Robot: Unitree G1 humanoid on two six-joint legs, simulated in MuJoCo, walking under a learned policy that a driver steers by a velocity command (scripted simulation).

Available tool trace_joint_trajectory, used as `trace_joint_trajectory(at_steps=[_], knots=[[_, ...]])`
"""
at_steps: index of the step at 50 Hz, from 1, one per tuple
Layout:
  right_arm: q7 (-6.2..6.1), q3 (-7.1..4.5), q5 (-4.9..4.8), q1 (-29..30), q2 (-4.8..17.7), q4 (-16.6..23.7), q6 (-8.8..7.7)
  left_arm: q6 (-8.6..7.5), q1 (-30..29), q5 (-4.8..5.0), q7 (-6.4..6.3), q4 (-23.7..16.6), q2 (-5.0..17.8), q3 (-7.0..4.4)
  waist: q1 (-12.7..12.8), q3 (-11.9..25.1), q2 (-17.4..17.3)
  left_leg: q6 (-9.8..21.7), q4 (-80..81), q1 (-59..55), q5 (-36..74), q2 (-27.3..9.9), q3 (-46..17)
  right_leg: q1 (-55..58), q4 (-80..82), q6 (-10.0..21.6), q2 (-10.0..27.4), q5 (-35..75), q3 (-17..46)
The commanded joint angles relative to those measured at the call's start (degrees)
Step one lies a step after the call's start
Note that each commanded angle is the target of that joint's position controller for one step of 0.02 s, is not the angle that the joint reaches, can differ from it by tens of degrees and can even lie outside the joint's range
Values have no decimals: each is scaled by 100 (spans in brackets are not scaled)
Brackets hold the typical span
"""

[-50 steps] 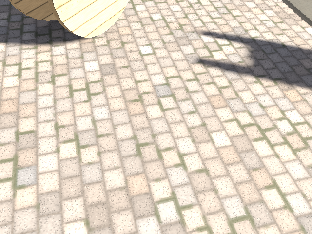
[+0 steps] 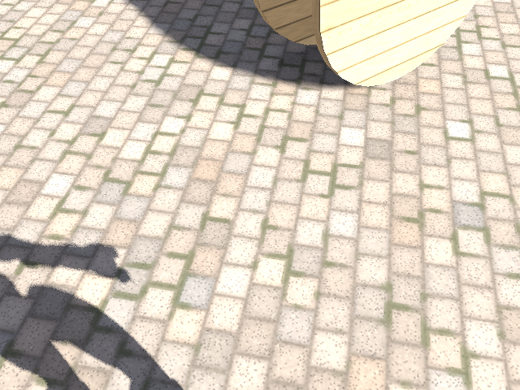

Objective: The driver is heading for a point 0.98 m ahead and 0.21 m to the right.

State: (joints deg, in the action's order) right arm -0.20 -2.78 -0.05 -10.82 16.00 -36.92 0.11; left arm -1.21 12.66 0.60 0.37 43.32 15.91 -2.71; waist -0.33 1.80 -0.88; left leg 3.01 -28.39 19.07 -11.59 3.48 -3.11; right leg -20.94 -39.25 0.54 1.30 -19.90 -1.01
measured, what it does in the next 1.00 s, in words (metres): walks ahead, turning right: right foot, then left foot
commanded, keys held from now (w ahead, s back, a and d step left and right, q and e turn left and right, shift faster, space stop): w+e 0.70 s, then w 0.14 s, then w+q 0.16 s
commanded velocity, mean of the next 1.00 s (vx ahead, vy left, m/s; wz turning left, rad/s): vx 0.45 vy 0.00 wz -0.37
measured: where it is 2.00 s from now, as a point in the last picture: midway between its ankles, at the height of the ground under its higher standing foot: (354, 256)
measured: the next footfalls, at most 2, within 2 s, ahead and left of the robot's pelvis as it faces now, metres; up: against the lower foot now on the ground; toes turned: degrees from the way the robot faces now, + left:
right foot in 0.04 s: +0.04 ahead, -0.12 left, +0.00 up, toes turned -1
left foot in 0.46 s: +0.34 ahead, +0.09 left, +0.00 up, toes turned -18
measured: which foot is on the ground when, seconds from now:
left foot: down 0.00-0.04, up 0.06-0.44, down 0.46-0.96, up 0.98-1.00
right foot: up 0.00-0.02, down 0.04-0.46, up 0.48-0.92, down 0.94-1.00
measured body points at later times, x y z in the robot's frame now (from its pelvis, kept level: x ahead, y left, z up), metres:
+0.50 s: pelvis +0.19 +0.00 -0.01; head +0.23 -0.02 +0.44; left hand +0.24 +0.28 -0.13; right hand +0.39 -0.29 -0.07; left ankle +0.30 +0.09 -0.74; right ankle +0.01 -0.11 -0.71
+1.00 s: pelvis +0.43 -0.13 -0.02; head +0.47 -0.16 +0.43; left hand +0.74 -0.03 -0.08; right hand +0.30 -0.39 -0.15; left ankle +0.33 +0.09 -0.67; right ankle +0.48 -0.26 -0.74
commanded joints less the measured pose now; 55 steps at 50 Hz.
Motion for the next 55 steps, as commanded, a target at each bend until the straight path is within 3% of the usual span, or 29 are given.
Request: trace_joint_trajectory(at_steps=[1, 2, 3, 4, 5, 6, 9, 11, 15, 19, 22, 23, 24, 25, 26, 27, 28, 30, 34, 38, 42, 44, 46, 47, 48, 49, 50, 52, 55], knots=[[15, -214, -46, 261, 815, 266, -127, -174, 418, 16, 35, -122, 452, -122, 274, -78, -517, 649, 1031, 536, -2630, -1274, -1205, 972, 910, 381, -149, 107, -245], [12, -147, -28, 412, 571, 306, -162, -200, 792, -7, 32, 9, 499, -124, 388, -182, -149, 417, 253, 858, -2394, -985, -811, 1273, 1320, 549, 134, -250, 315], [30, -40, 13, 507, 155, 403, -221, -238, 1313, -30, 1, 85, 753, -143, 403, -128, 977, -36, -1772, 1550, -1943, -354, 80, 1687, 2260, 956, 1218, -1246, 2143], [39, -148, -159, 647, 513, 658, -371, -259, 1222, -132, 63, 4, 1448, -327, 364, -826, 1745, -121, -2415, 2978, -2186, 42, 262, 1691, 3281, 1730, 1989, -2543, 4390], [30, -240, -265, 795, 815, 621, -498, -324, 953, -161, 40, -131, 1252, -295, 324, -1117, 1262, -91, -2874, 3246, -1678, -351, -205, 1563, 3364, 1774, 2050, -2701, 4483], [48, -267, -245, 776, 872, 549, -549, -361, 813, -119, 2, -167, 1015, -232, 242, -1086, 1064, -95, -2903, 3360, -1040, -489, -263, 1750, 3214, 1551, 1815, -2113, 3918], [79, -242, 35, 965, 568, 441, -611, -311, 1018, 5, -91, -149, 763, -164, 340, -618, 710, -307, -2336, 2867, 51, -534, -96, 2040, 3040, 1161, 1166, -220, 2627], [127, -183, 21, 1066, 317, 418, -618, -272, 1174, 10, -149, -109, 648, -144, 366, -429, 761, -460, -1778, 2345, 552, -380, 68, 1938, 2962, 1063, 875, 670, 2049], [198, -116, -64, 1605, 151, 489, -645, -185, 1433, 42, -214, -55, 819, -221, 577, -509, 873, -637, -591, 1531, 940, -164, 173, 1526, 2791, 1026, 699, 1110, 1749], [244, -173, -149, 1757, 371, 556, -710, -102, 1500, 130, -224, -36, 961, -298, 553, -538, 996, -588, 20, 853, 795, -132, 68, 1431, 2490, 1001, 878, 1104, 2188], [163, -348, -147, 791, 746, 327, -758, -74, 1163, 123, -218, -160, 941, -326, -48, -124, 1072, -247, 469, -590, 608, -169, 110, 1276, 1682, 735, 741, 2158, 2226], [100, -446, -86, -26, 994, 181, -770, -90, 1029, 54, -188, -274, 727, -263, -446, 527, 857, 42, 385, -1904, 572, -648, -252, 789, 539, 535, 408, 2238, 1951], [29, -538, 29, -1033, 1427, 50, -719, -121, 1125, -50, -201, -493, 235, -128, -701, 1621, -297, 492, 302, -3859, -97, -1891, -1750, -546, -1390, 243, -173, 823, 1320], [115, -523, 80, -1121, 1511, -85, -658, -203, 1757, 151, -205, -627, 127, -63, -315, 1933, -2165, 1155, 1112, -4375, -1272, -2824, -4133, -1956, -2738, 73, -484, -1537, 1077], [109, -372, 28, -778, 884, -23, -640, -194, 1511, 262, -204, -452, 718, -209, -348, 1047, -1308, 1028, 1278, -3690, -1843, -2646, -3721, -2431, -3377, 37, -37, -1068, 1183], [78, -301, -20, -529, 615, -27, -611, -174, 973, 211, -177, -495, 885, -255, -391, 356, -755, 838, 1283, -2944, -1284, -2388, -2629, -2454, -3376, 38, 169, -547, 974], [78, -259, 9, -293, 515, -67, -592, -167, 760, 142, -170, -504, 778, -247, -263, 61, -369, 732, 1397, -2338, -590, -2097, -1994, -2231, -3228, 30, 335, -155, 879], [67, -216, 87, -86, 375, -171, -600, -122, 574, 117, -94, -594, 596, -250, -80, -244, -536, 679, 1668, -1634, 282, -1788, -1146, -1925, -2949, 26, 561, 237, 828], [63, -289, 15, -75, 572, -401, -698, -35, 175, 74, -28, -865, 326, -156, -1, -471, -364, 853, 1994, -1326, 1332, -1848, -338, -2143, -2320, -105, 641, 643, 690], [58, -310, -24, -170, 793, -582, -664, -145, -451, 40, 108, -1038, 192, -32, -174, -568, -187, 757, 2077, -1221, 1643, -1621, 421, -1683, -739, -40, 505, 1830, 436], [69, -362, -177, -639, 1092, -861, -574, -203, -1151, 56, 224, -1320, 286, -11, -326, -726, -119, 672, 2024, -1742, 1812, -1853, 568, -1447, 254, 190, 308, 1839, 178], [72, -366, -243, -809, 1211, -1012, -480, -219, -1206, 12, 240, -1414, 431, -69, -180, -637, -197, 623, 1610, -2106, 2865, -1959, 506, -1116, 573, 364, 115, 1330, -1], [57, -318, -250, -773, 1259, -1095, -387, -219, -70, -22, 191, -1125, 798, -282, 565, 103, -306, 411, 144, -1944, 4412, -1711, 707, 670, 1004, 624, -248, 1415, -300], [40, -212, -176, -819, 1053, -1063, -408, -187, 852, -46, 106, -882, 1139, -434, 979, 720, -230, 189, -1169, -932, 3637, -1446, 788, 2360, 766, 800, 92, 1694, 76], [95, 37, -33, -1358, 303, -832, -482, -173, 1398, -176, 15, -823, 1803, -543, 750, 1752, 1167, -224, -3621, 1279, -70, -560, 809, 4579, 927, 1597, 1893, 1085, 2704], [116, -4, -140, -1330, 580, -983, -587, -187, 1482, -158, 19, -914, 1458, -444, 903, 2587, 1205, -246, -4617, 1727, -2218, -189, -329, 4581, 1818, 1915, 2434, 755, 4334], [133, -166, -332, -807, 1042, -815, -599, -215, 1116, -137, 45, -858, 1130, -325, 868, 1566, 867, -210, -4881, 2253, -1927, -504, -440, 3859, 1948, 1587, 2190, 680, 3360], [88, -143, -229, -394, 845, -725, -552, -276, 430, -78, 69, -754, 718, -208, 436, 375, 593, -214, -4273, 2183, -1046, -1002, -158, 2306, 2268, 1231, 1656, 1079, 1913], [53, -139, -195, -845, 521, -929, -283, -476, -31, -136, 93, -671, 464, -186, -10, 59, 660, -325, -3990, 1361, -325, -1189, -193, 1216, 2947, 1162, 1397, 1521, 970]])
